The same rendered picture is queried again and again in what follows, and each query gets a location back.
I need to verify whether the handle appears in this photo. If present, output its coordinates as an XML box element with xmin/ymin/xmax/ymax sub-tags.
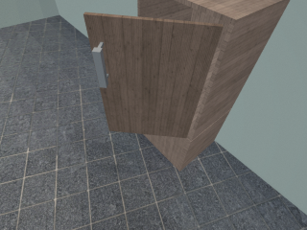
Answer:
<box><xmin>92</xmin><ymin>42</ymin><xmax>109</xmax><ymax>88</ymax></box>

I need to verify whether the cupboard door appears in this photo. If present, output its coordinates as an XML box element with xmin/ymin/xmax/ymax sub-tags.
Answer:
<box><xmin>83</xmin><ymin>11</ymin><xmax>224</xmax><ymax>138</ymax></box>

